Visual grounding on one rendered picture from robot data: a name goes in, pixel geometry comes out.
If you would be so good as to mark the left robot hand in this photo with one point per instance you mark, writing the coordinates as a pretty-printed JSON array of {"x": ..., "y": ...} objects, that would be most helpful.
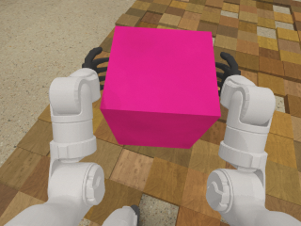
[{"x": 92, "y": 63}]

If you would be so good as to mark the robot left forearm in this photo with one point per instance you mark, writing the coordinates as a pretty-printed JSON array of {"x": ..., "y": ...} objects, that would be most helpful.
[{"x": 71, "y": 111}]

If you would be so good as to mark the robot left foot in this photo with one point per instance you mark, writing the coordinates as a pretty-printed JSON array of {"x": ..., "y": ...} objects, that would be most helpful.
[{"x": 137, "y": 213}]

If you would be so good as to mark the right robot hand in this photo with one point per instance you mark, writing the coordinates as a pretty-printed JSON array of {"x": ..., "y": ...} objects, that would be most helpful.
[{"x": 230, "y": 70}]

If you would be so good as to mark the robot right upper arm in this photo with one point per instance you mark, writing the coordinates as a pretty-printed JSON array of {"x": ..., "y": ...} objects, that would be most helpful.
[{"x": 239, "y": 198}]

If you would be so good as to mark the carton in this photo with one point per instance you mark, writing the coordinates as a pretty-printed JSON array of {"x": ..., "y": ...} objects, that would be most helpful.
[{"x": 160, "y": 88}]

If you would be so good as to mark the robot right forearm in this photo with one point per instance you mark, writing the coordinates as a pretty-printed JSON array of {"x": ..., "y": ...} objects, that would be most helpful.
[{"x": 250, "y": 114}]

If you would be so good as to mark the left robot thigh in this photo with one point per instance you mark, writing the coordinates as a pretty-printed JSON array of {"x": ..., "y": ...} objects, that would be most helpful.
[{"x": 121, "y": 217}]

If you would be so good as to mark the robot left upper arm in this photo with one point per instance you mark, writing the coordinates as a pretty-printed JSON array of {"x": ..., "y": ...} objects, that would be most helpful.
[{"x": 73, "y": 189}]

